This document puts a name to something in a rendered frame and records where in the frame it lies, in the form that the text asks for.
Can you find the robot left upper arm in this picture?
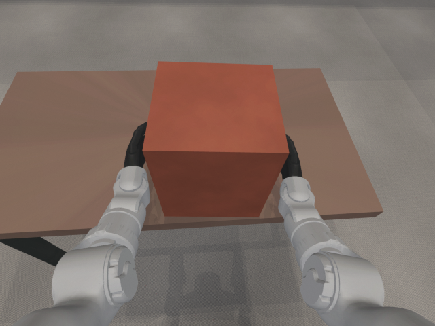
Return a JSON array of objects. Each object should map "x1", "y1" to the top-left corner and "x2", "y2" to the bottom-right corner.
[{"x1": 12, "y1": 243, "x2": 138, "y2": 326}]

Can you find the robot left forearm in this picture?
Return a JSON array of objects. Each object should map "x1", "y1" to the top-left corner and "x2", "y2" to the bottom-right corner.
[{"x1": 52, "y1": 166, "x2": 150, "y2": 300}]

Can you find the right robot hand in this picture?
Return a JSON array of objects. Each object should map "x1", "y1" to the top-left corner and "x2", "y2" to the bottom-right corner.
[{"x1": 281, "y1": 135, "x2": 302, "y2": 180}]

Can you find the robot right forearm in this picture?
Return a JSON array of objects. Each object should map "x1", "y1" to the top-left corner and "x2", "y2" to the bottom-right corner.
[{"x1": 278, "y1": 176, "x2": 384, "y2": 301}]

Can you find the left robot hand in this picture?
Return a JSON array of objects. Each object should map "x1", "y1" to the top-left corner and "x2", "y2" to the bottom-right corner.
[{"x1": 124, "y1": 122, "x2": 147, "y2": 168}]

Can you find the carton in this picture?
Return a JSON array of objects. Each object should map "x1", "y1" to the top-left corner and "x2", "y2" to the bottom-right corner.
[{"x1": 142, "y1": 61, "x2": 289, "y2": 217}]

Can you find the robot right upper arm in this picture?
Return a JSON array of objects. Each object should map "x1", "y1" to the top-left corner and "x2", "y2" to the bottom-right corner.
[{"x1": 300, "y1": 251, "x2": 435, "y2": 326}]

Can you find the table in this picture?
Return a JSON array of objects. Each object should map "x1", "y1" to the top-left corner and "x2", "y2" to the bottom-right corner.
[{"x1": 0, "y1": 68, "x2": 383, "y2": 266}]

